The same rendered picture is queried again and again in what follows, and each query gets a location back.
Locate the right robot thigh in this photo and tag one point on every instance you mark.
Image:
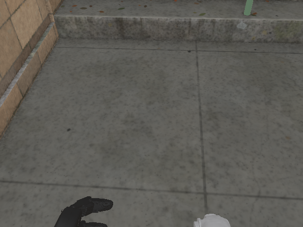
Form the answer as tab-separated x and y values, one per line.
211	221

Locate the robot left hand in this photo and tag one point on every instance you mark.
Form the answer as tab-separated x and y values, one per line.
71	216

